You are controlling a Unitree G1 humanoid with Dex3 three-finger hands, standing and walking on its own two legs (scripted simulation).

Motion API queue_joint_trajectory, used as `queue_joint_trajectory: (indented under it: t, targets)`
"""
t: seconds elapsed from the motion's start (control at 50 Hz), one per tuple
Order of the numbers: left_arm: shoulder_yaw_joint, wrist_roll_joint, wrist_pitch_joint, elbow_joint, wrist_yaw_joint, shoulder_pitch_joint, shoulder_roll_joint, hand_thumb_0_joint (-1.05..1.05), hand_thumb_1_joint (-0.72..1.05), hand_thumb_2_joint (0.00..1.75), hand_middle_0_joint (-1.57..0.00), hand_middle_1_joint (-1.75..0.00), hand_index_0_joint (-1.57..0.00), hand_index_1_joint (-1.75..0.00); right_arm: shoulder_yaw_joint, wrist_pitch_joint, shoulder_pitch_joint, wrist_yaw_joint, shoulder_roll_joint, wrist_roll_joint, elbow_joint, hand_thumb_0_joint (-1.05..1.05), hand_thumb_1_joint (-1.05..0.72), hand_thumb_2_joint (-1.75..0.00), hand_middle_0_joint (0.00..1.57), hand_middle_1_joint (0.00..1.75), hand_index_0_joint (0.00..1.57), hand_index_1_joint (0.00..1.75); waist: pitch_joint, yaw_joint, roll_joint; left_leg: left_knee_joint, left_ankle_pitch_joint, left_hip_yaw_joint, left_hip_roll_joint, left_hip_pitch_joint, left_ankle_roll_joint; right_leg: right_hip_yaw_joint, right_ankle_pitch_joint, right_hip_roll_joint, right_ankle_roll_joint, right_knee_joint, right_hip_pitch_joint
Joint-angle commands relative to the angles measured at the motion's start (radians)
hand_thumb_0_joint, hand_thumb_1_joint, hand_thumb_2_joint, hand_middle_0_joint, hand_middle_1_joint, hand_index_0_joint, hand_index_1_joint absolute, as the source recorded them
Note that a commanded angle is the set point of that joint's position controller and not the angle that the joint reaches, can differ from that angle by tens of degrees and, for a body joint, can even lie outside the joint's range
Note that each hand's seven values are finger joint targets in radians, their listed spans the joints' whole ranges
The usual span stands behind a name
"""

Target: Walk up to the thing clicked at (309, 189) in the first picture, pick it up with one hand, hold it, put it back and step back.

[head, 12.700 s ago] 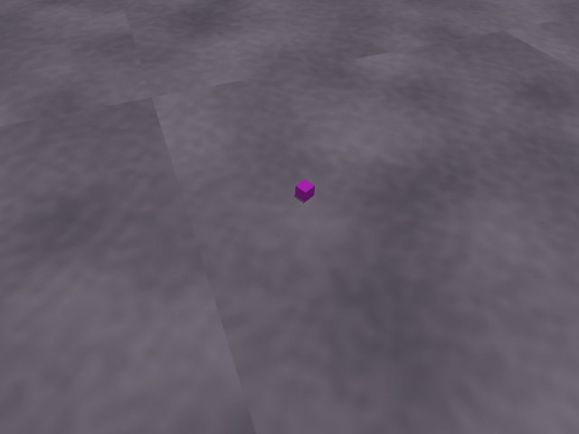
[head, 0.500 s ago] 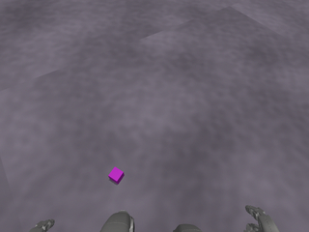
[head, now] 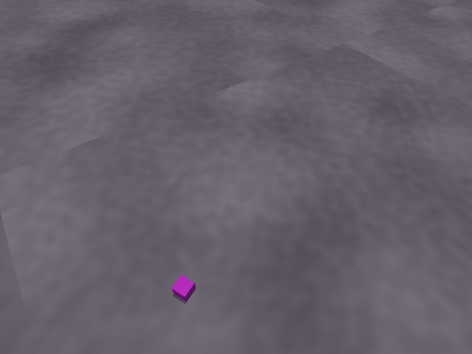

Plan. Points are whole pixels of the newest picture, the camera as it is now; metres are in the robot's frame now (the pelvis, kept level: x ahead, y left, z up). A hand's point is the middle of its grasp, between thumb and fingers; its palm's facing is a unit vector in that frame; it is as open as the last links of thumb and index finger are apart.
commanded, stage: walk up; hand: left
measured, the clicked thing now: (184, 288) +0.47 +0.20 -0.74
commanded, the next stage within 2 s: none
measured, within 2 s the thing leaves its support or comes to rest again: neither
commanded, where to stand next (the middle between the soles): +0.08 -0.01 m, yaw -1 degrees
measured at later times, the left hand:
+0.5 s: hand out of the picture +0.09 +0.25 -0.14, palm faces +0.00 -0.93 -0.37, open 7.4 cm
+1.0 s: hand out of the picture +0.09 +0.25 -0.15, palm faces -0.02 -0.93 -0.36, open 7.4 cm
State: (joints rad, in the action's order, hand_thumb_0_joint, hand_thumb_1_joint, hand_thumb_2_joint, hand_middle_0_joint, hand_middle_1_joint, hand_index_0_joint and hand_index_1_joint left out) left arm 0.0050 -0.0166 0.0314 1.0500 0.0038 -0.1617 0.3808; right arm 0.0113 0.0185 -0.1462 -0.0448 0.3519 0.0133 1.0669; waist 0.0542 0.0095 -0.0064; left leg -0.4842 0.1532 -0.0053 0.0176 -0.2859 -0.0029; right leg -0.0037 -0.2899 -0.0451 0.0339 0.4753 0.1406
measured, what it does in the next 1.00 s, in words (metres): stands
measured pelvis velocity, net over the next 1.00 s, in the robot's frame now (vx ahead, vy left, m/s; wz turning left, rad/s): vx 0.02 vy -0.01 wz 0.02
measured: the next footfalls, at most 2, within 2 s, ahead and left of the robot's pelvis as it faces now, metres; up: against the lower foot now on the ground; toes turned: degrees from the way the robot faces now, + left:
left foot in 1.74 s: -0.03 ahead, +0.17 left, +0.00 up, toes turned +1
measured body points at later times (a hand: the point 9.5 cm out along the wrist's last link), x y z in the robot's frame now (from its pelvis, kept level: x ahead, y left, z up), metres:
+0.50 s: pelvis +0.02 -0.01 +0.01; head +0.02 -0.01 +0.46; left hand +0.09 +0.30 -0.12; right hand +0.12 -0.31 -0.12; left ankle +0.07 +0.12 -0.74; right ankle -0.02 -0.15 -0.74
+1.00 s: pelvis +0.02 -0.01 +0.01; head +0.04 -0.01 +0.46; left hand +0.09 +0.30 -0.12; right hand +0.10 -0.31 -0.13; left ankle +0.07 +0.12 -0.74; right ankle -0.02 -0.15 -0.74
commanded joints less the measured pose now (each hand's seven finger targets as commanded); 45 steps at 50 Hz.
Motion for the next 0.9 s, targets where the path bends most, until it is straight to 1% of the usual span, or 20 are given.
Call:
queue_joint_trajectory:
  t: [0.0, 0.04, 0.12, 0.16, 0.22, 0.26, 0.28, 0.38, 0.42, 0.44, 0.5, 0.52, 0.6, 0.64, 0.66, 0.74, 0.78, 0.8, 0.84, 0.88]
  targets:
    - [0.047, 0.009, 0.02, -0.042, -0.012, 0.029, 0.213, 0.0, 0.9, 0.9, -0.2, -0.3, -0.2, -0.3, 0.046, -0.036, 0.097, 0.019, 0.226, 0.0, -0.065, 0.0, -0.9, -0.9, 0.2, 0.3, 0.2, 0.3, -0.042, -0.022, -0.062, 0.198, 0.23, -0.174, 0.106, 0.027, 0.032, 0.059, -0.031, -0.047, -0.074, -0.13, 0.022]
    - [0.048, 0.008, 0.018, -0.032, -0.011, 0.03, 0.208, 0.0, 0.9, 0.9, -0.2, -0.3, -0.2, -0.3, 0.046, -0.037, 0.093, 0.021, 0.229, -0.001, -0.057, 0.0, -0.9, -0.9, 0.2, 0.3, 0.2, 0.3, -0.056, -0.02, -0.075, 0.211, 0.215, -0.176, 0.111, 0.034, 0.033, 0.046, -0.002, -0.043, -0.069, -0.133, 0.001]
    - [0.042, 0.008, 0.019, -0.012, -0.013, 0.035, 0.202, 0.0, 0.9, 0.9, -0.2, -0.3, -0.2, -0.3, 0.045, -0.038, 0.097, 0.024, 0.218, -0.003, -0.045, 0.0, -0.9, -0.9, 0.2, 0.3, 0.2, 0.3, -0.055, -0.018, -0.075, 0.206, 0.158, -0.164, 0.107, 0.052, 0.029, 0.051, 0.024, -0.05, -0.065, -0.156, 0.004]
    - [0.043, 0.007, 0.021, -0.006, -0.013, 0.048, 0.203, 0.0, 0.9, 0.9, -0.2, -0.3, -0.2, -0.3, 0.045, -0.038, 0.087, 0.026, 0.216, -0.006, -0.034, 0.0, -0.9, -0.9, 0.2, 0.3, 0.2, 0.3, -0.07, -0.011, -0.061, 0.187, 0.086, -0.15, 0.104, 0.07, 0.028, 0.053, 0.048, -0.058, -0.066, -0.169, -0.009]
    - [0.042, 0.007, 0.026, 0.004, -0.017, 0.052, 0.205, 0.0, 0.9, 0.9, -0.2, -0.3, -0.2, -0.3, 0.045, -0.036, 0.09, 0.027, 0.211, -0.009, -0.028, 0.0, -0.9, -0.9, 0.2, 0.3, 0.2, 0.3, -0.092, -0.007, -0.036, 0.141, -0.05, -0.125, 0.095, 0.121, 0.029, 0.059, 0.122, -0.074, -0.059, -0.188, -0.007]
    - [0.043, 0.006, 0.026, 0.009, -0.02, 0.064, 0.21, 0.0, 0.9, 0.9, -0.2, -0.3, -0.2, -0.3, 0.048, -0.034, 0.092, 0.028, 0.208, -0.01, -0.023, 0.0, -0.9, -0.9, 0.2, 0.3, 0.2, 0.3, -0.093, -0.002, -0.012, 0.124, -0.097, -0.111, 0.09, 0.142, 0.029, 0.06, 0.151, -0.081, -0.057, -0.195, 0.003]
    - [0.043, 0.008, 0.026, 0.009, -0.02, 0.07, 0.206, 0.0, 0.9, 0.9, -0.2, -0.3, -0.2, -0.3, 0.046, -0.033, 0.087, 0.028, 0.201, -0.01, -0.02, 0.0, -0.9, -0.9, 0.2, 0.3, 0.2, 0.3, -0.097, -0.003, -0.003, 0.116, -0.143, -0.108, 0.092, 0.151, 0.029, 0.055, 0.175, -0.084, -0.054, -0.193, -0.005]
    - [0.044, 0.008, 0.022, 0.017, -0.024, 0.082, 0.205, 0.0, 0.9, 0.9, -0.2, -0.3, -0.2, -0.3, 0.051, -0.027, 0.096, 0.031, 0.204, -0.009, -0.01, 0.0, -0.9, -0.9, 0.2, 0.3, 0.2, 0.3, -0.101, -0.001, 0.019, 0.103, -0.218, -0.095, 0.095, 0.186, 0.033, 0.038, 0.234, -0.083, -0.047, -0.194, -0.008]
    - [0.045, 0.008, 0.021, 0.016, -0.025, 0.088, 0.204, 0.0, 0.9, 0.9, -0.2, -0.3, -0.2, -0.3, 0.051, -0.025, 0.099, 0.032, 0.204, -0.009, -0.01, 0.0, -0.9, -0.9, 0.2, 0.3, 0.2, 0.3, -0.102, -0.002, 0.025, 0.104, -0.229, -0.089, 0.095, 0.191, 0.033, 0.037, 0.246, -0.086, -0.047, -0.194, -0.016]
    - [0.043, 0.009, 0.02, 0.021, -0.025, 0.082, 0.203, 0.0, 0.9, 0.9, -0.2, -0.3, -0.2, -0.3, 0.051, -0.023, 0.112, 0.031, 0.204, -0.008, -0.01, 0.0, -0.9, -0.9, 0.2, 0.3, 0.2, 0.3, -0.086, -0.006, 0.012, 0.11, -0.215, -0.092, 0.091, 0.194, 0.03, 0.039, 0.232, -0.084, -0.044, -0.196, 0.005]
    - [0.043, 0.008, 0.016, 0.019, -0.025, 0.081, 0.203, 0.0, 0.9, 0.9, -0.2, -0.3, -0.2, -0.3, 0.051, -0.021, 0.123, 0.032, 0.204, -0.007, -0.011, 0.0, -0.9, -0.9, 0.2, 0.3, 0.2, 0.3, -0.083, -0.009, 0.009, 0.118, -0.199, -0.09, 0.094, 0.196, 0.032, 0.035, 0.217, -0.083, -0.042, -0.204, 0.001]
    - [0.044, 0.005, 0.015, 0.016, -0.025, 0.098, 0.204, 0.0, 0.9, 0.9, -0.2, -0.3, -0.2, -0.3, 0.05, -0.021, 0.116, 0.033, 0.203, -0.007, -0.008, 0.0, -0.9, -0.9, 0.2, 0.3, 0.2, 0.3, -0.083, -0.003, 0.014, 0.128, -0.177, -0.089, 0.092, 0.185, 0.029, 0.04, 0.202, -0.087, -0.046, -0.208, -0.009]
    - [0.044, 0.005, 0.014, 0.021, -0.023, 0.091, 0.202, 0.0, 0.9, 0.9, -0.2, -0.3, -0.2, -0.3, 0.049, -0.021, 0.126, 0.032, 0.202, -0.005, -0.005, 0.0, -0.9, -0.9, 0.2, 0.3, 0.2, 0.3, -0.078, -0.011, -0.005, 0.149, -0.167, -0.096, 0.097, 0.184, 0.027, 0.036, 0.176, -0.081, -0.044, -0.205, -0.012]
    - [0.045, 0.003, 0.013, 0.018, -0.022, 0.095, 0.202, 0.0, 0.9, 0.9, -0.2, -0.3, -0.2, -0.3, 0.048, -0.023, 0.126, 0.032, 0.206, -0.005, -0.007, 0.0, -0.9, -0.9, 0.2, 0.3, 0.2, 0.3, -0.08, -0.011, -0.012, 0.16, -0.136, -0.099, 0.097, 0.175, 0.027, 0.035, 0.164, -0.081, -0.043, -0.205, -0.023]
    - [0.043, 0.003, 0.012, 0.024, -0.022, 0.096, 0.201, 0.0, 0.9, 0.9, -0.2, -0.3, -0.2, -0.3, 0.049, -0.022, 0.134, 0.031, 0.205, -0.005, -0.008, 0.0, -0.9, -0.9, 0.2, 0.3, 0.2, 0.3, -0.062, -0.01, -0.016, 0.17, -0.11, -0.104, 0.096, 0.167, 0.024, 0.031, 0.144, -0.076, -0.043, -0.209, -0.009]
    - [0.042, -0.001, 0.009, 0.022, -0.019, 0.094, 0.197, 0.0, 0.9, 0.9, -0.2, -0.3, -0.2, -0.3, 0.05, -0.023, 0.136, 0.032, 0.213, -0.002, -0.007, 0.0, -0.9, -0.9, 0.2, 0.3, 0.2, 0.3, -0.051, -0.009, -0.033, 0.209, 0.008, -0.123, 0.097, 0.139, 0.025, 0.03, 0.076, -0.068, -0.047, -0.211, -0.009]
    - [0.043, -0.002, 0.01, 0.025, -0.018, 0.091, 0.198, 0.0, 0.9, 0.9, -0.2, -0.3, -0.2, -0.3, 0.048, -0.024, 0.133, 0.03, 0.209, -0.004, -0.008, 0.0, -0.9, -0.9, 0.2, 0.3, 0.2, 0.3, -0.039, -0.009, -0.026, 0.216, 0.033, -0.129, 0.096, 0.127, 0.023, 0.034, 0.051, -0.066, -0.048, -0.219, -0.007]
    - [0.044, -0.004, 0.011, 0.021, -0.018, 0.088, 0.199, 0.0, 0.9, 0.9, -0.2, -0.3, -0.2, -0.3, 0.048, -0.024, 0.131, 0.03, 0.211, -0.002, -0.008, 0.0, -0.9, -0.9, 0.2, 0.3, 0.2, 0.3, -0.055, -0.009, -0.023, 0.21, 0.035, -0.127, 0.096, 0.132, 0.027, 0.036, 0.055, -0.068, -0.049, -0.221, -0.016]
    - [0.048, -0.005, 0.014, 0.022, -0.018, 0.079, 0.2, 0.0, 0.9, 0.9, -0.2, -0.3, -0.2, -0.3, 0.046, -0.026, 0.121, 0.029, 0.205, -0.005, -0.007, 0.0, -0.9, -0.9, 0.2, 0.3, 0.2, 0.3, -0.072, -0.01, -0.017, 0.198, -0.013, -0.122, 0.093, 0.138, 0.027, 0.038, 0.08, -0.071, -0.047, -0.225, -0.035]
    - [0.051, -0.004, 0.015, 0.023, -0.02, 0.08, 0.202, 0.0, 0.9, 0.9, -0.2, -0.3, -0.2, -0.3, 0.045, -0.026, 0.114, 0.029, 0.198, -0.004, -0.005, 0.0, -0.9, -0.9, 0.2, 0.3, 0.2, 0.3, -0.085, -0.009, 0.0, 0.166, -0.096, -0.105, 0.086, 0.154, 0.026, 0.041, 0.129, -0.077, -0.045, -0.228, -0.039]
